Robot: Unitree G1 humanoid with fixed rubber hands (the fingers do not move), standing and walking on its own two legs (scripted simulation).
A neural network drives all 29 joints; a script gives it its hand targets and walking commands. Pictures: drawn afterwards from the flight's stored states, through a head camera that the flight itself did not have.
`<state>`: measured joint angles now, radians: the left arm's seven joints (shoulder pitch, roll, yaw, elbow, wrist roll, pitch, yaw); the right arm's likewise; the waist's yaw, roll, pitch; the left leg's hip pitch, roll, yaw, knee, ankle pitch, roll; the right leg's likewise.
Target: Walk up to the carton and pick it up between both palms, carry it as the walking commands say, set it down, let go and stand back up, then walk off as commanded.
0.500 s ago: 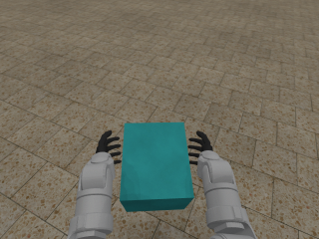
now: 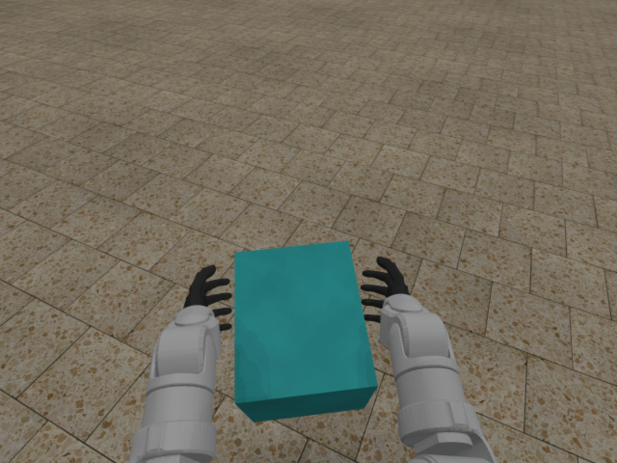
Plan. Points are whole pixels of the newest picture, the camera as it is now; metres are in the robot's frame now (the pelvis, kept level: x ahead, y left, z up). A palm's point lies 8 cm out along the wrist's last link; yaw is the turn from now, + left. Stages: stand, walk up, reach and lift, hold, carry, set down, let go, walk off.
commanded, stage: carry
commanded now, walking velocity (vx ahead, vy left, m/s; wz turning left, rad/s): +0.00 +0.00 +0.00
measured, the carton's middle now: (300, 332) +0.35 +0.01 -0.05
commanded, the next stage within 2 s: hold in 0.70 s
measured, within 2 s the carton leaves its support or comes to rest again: neither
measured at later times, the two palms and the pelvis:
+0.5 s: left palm (202, 312) +0.32 +0.14 +0.05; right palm (396, 298) +0.33 -0.12 +0.06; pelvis +0.01 +0.00 +0.00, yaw +0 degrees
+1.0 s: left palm (164, 323) +0.28 +0.18 +0.08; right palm (371, 299) +0.33 -0.09 +0.06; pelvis +0.01 -0.01 +0.00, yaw +9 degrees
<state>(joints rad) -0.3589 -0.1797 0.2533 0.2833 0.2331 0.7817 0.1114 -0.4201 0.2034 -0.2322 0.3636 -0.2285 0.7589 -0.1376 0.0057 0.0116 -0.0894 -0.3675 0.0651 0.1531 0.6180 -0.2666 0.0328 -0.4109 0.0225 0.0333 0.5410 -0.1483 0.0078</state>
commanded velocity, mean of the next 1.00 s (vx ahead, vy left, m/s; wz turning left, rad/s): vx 0.00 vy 0.00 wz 0.00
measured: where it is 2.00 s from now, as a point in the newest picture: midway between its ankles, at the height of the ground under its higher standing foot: outside the picture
